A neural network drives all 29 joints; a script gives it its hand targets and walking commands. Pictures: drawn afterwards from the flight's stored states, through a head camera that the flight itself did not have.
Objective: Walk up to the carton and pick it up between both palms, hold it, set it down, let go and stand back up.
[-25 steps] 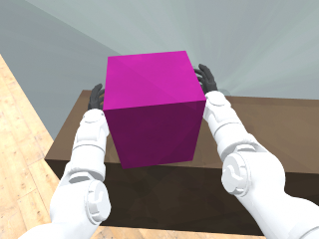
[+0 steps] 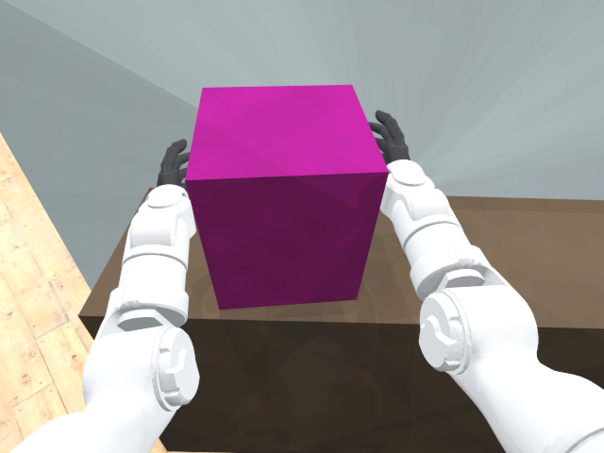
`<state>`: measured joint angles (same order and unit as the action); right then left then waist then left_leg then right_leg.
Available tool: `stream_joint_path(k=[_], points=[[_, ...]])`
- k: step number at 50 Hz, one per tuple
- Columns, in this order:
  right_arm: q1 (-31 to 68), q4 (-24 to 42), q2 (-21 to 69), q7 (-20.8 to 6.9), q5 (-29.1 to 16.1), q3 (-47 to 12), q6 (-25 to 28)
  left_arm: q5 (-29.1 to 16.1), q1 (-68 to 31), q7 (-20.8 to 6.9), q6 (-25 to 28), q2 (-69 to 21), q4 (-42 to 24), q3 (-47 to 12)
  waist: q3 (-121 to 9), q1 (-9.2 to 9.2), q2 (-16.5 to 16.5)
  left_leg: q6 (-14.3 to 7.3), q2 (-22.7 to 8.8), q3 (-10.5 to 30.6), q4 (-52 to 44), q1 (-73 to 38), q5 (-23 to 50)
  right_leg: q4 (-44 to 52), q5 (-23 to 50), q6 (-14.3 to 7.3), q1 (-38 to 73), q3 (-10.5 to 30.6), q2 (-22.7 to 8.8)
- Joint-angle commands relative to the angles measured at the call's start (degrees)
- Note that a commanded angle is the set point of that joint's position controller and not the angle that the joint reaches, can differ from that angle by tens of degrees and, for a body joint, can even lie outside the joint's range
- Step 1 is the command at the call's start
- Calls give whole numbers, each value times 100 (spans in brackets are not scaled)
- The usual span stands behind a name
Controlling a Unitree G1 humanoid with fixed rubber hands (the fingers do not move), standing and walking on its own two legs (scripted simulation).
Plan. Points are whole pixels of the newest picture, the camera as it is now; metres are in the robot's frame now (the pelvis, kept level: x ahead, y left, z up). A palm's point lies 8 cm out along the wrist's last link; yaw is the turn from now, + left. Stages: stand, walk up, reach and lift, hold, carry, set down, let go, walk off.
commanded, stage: reach and lift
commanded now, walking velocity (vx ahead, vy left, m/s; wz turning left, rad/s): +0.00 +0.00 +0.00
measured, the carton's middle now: (284, 200) +0.42 +0.05 +0.15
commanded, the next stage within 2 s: hold in 1.40 s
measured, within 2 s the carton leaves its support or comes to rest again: neither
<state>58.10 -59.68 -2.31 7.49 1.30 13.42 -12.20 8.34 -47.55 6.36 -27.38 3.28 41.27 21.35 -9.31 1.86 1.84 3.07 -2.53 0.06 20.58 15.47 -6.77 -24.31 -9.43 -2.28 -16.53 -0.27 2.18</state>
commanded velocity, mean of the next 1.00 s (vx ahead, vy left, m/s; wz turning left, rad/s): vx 0.00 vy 0.00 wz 0.00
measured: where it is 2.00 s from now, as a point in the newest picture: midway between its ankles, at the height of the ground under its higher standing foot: outside the picture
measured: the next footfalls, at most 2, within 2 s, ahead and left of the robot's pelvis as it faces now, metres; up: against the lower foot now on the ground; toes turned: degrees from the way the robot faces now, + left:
none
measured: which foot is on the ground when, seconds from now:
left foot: down 0.00-1.00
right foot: down 0.00-1.00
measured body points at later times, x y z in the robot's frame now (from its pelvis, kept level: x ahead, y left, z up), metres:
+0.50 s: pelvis +0.00 +0.01 +0.00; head -0.06 +0.02 +0.45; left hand +0.40 +0.20 +0.21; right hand +0.42 -0.10 +0.25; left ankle +0.04 +0.15 -0.74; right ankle +0.03 -0.09 -0.74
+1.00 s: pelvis +0.00 +0.01 +0.00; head -0.06 +0.03 +0.45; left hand +0.40 +0.20 +0.22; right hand +0.41 -0.11 +0.26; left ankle +0.04 +0.15 -0.74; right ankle +0.03 -0.09 -0.74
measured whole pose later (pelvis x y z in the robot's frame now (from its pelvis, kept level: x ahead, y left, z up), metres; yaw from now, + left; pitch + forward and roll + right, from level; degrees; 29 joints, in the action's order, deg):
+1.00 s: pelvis +0.00 +0.01 +0.00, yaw +0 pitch +0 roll +0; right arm 59.4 -46.1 -4.1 13.7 -10.5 8.0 -28.8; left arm 7.5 -50.9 3.3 -41.3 6.2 32.7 19.1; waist -9.3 -1.8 1.9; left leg 2.0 -1.5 0.2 21.8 14.7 -7.4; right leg -24.2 -9.5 -1.3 -15.0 -0.3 1.2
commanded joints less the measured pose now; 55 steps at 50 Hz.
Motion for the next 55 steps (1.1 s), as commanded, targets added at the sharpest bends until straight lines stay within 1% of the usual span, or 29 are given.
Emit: stream_joint_path(k=[1,7,8,10,13,14,15,16,19,21,23,24,25,27,28,29,33,34,35,36,38,39,43,44,45,47,50,52,55], points=[[4767,1273,4175,-500,-1062,-1648,-13,-1036,-6339,-674,388,-3465,-1763,-2426,-2507,-563,-48,-315,524,-123,-131,-847,-42,654,763,831,1817,-148,-223],[4965,1899,4349,-357,-1454,-2046,-236,-1133,-6286,-689,248,-3450,-2010,-2534,-2853,-539,-28,-336,608,-78,-30,-849,208,604,1269,853,2103,-119,-174],[4816,1899,4417,-294,-1442,-2062,-310,-1164,-6266,-729,223,-3369,-2032,-2536,-2822,-625,54,-348,626,-85,5,-828,191,593,1372,895,2133,-108,-205],[4622,1907,4455,-231,-1568,-2141,-430,-1183,-6272,-767,171,-3356,-2239,-2590,-2842,-691,-50,-346,657,-63,23,-849,232,558,1543,914,2186,-70,-228],[4468,2076,4556,-114,-1654,-2245,-626,-1228,-6263,-859,54,-3302,-2301,-2706,-2757,-778,-34,-356,696,-37,1,-787,39,605,1394,916,2154,-60,-228],[4459,2312,4550,-61,-1769,-2336,-656,-1263,-6154,-867,10,-3351,-2459,-2765,-2902,-791,-95,-329,691,-41,41,-880,295,572,1629,908,2247,-55,-210],[4470,2227,4540,-35,-1744,-2333,-736,-1243,-6170,-904,-33,-3305,-2383,-2707,-2748,-784,-38,-345,701,-30,30,-807,180,565,1616,931,2209,-48,-219],[4469,2337,4541,27,-1797,-2342,-799,-1256,-6200,-938,-82,-3288,-2382,-2731,-2745,-882,-41,-349,725,-29,35,-799,27,606,1495,949,2220,-12,-236],[4610,2619,4584,87,-1993,-2500,-932,-1343,-6229,-956,-198,-3314,-2505,-2879,-2823,-871,-78,-339,701,-18,30,-794,63,600,1373,926,2116,-33,-195],[4707,2379,4484,73,-1983,-2342,-1027,-1332,-6390,-943,-280,-3401,-2339,-2901,-2476,-936,-273,-291,662,45,-53,-772,-272,688,742,844,1722,-63,-160],[4604,2442,4560,54,-2067,-2382,-1087,-1387,-6507,-934,-310,-3476,-2663,-2983,-2678,-939,-308,-242,629,30,-36,-901,-94,661,857,816,1701,-73,-137],[4615,2250,4493,19,-2086,-2333,-1136,-1333,-6494,-898,-360,-3543,-2581,-2957,-2522,-917,-446,-219,602,62,-59,-887,-177,655,675,772,1539,-97,-106],[4689,2182,4442,-4,-2090,-2292,-1163,-1331,-6605,-883,-374,-3498,-2525,-2898,-2471,-931,-405,-214,594,66,-75,-888,-264,679,572,755,1469,-89,-104],[4826,2422,4493,-41,-2202,-2405,-1170,-1456,-6755,-850,-393,-3598,-2726,-3052,-2779,-870,-483,-180,572,67,-54,-945,-177,655,601,732,1514,-95,-88],[5128,2531,4465,-74,-2195,-2440,-1168,-1459,-6773,-819,-414,-3572,-2557,-2984,-2722,-776,-402,-204,578,62,-79,-897,-315,669,411,736,1448,-115,-54],[5199,2626,4429,-81,-2214,-2404,-1165,-1504,-6797,-797,-428,-3634,-2533,-3037,-2793,-844,-418,-191,563,74,-50,-899,-285,667,460,713,1395,-123,-51],[5190,2645,4504,-80,-2301,-2464,-1261,-1575,-6796,-774,-484,-3655,-2568,-3051,-2902,-787,-393,-200,560,63,-2,-960,-127,653,666,710,1435,-80,-36],[5233,2724,4460,-91,-2328,-2452,-1258,-1554,-6837,-756,-510,-3727,-2664,-3091,-2950,-831,-486,-168,554,90,-6,-992,-106,646,661,701,1419,-94,-34],[5190,2766,4538,-90,-2395,-2542,-1272,-1610,-6838,-755,-503,-3699,-2777,-3083,-3016,-760,-430,-193,553,89,19,-1007,9,616,751,713,1478,-73,-27],[5131,2812,4495,-80,-2473,-2575,-1311,-1632,-6830,-744,-528,-3716,-2848,-3150,-3087,-785,-528,-160,574,100,47,-1059,80,599,855,712,1517,-77,-29],[5071,2754,4466,-60,-2517,-2634,-1378,-1601,-6736,-756,-575,-3679,-2854,-3108,-3046,-766,-473,-186,564,112,90,-1068,239,583,1015,713,1529,-54,-7],[5128,2740,4440,-44,-2489,-2599,-1422,-1538,-6691,-790,-623,-3594,-2636,-3043,-2801,-737,-439,-206,588,79,39,-940,30,651,837,736,1484,-50,-43],[5067,2756,4362,-19,-2554,-2610,-1527,-1477,-6569,-839,-717,-3558,-2708,-2955,-2908,-744,-444,-214,565,88,23,-1025,100,621,884,701,1541,-38,-9],[5014,2806,4317,3,-2606,-2647,-1565,-1500,-6514,-839,-752,-3624,-2714,-3061,-2879,-813,-455,-193,576,103,46,-1059,110,623,961,713,1521,-43,6],[5141,2939,4364,14,-2636,-2699,-1583,-1508,-6591,-854,-763,-3547,-2762,-3012,-2874,-743,-407,-223,594,77,38,-1007,117,613,975,739,1569,-40,-1],[5261,3120,4371,44,-2731,-2770,-1619,-1574,-6627,-858,-788,-3561,-2881,-3057,-3089,-746,-415,-221,605,91,116,-1010,322,565,1270,743,1732,-13,-1],[5180,3125,4345,58,-2822,-2755,-1685,-1680,-6752,-842,-818,-3680,-3045,-3270,-3186,-849,-605,-140,581,139,163,-1085,372,566,1244,701,1605,-11,24],[5269,3011,4326,41,-2785,-2651,-1762,-1699,-6940,-844,-853,-3628,-2971,-3187,-3033,-827,-633,-151,572,113,100,-1026,91,620,852,684,1421,2,14],[5281,3048,4340,18,-2740,-2654,-1817,-1700,-6873,-843,-898,-3634,-2975,-3190,-3020,-820,-586,-182,553,132,82,-995,16,632,758,675,1378,-6,23]])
